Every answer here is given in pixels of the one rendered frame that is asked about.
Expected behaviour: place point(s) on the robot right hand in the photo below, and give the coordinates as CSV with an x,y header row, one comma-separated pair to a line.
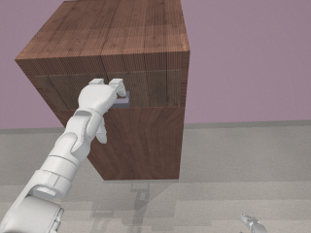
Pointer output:
x,y
253,224

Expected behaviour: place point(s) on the robot left hand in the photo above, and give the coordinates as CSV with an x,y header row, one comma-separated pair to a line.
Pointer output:
x,y
100,97

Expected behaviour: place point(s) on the left robot upper arm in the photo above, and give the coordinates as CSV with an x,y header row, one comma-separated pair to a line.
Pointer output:
x,y
35,215

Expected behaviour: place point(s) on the robot left forearm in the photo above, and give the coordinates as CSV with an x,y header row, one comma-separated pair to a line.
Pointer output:
x,y
54,179

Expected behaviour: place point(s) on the handle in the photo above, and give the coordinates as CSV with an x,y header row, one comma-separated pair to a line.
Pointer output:
x,y
122,102

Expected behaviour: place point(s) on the drawer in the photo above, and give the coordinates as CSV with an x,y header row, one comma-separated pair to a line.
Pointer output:
x,y
152,88

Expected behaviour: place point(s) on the cabinet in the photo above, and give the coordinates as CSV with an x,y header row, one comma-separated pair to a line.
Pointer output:
x,y
109,36

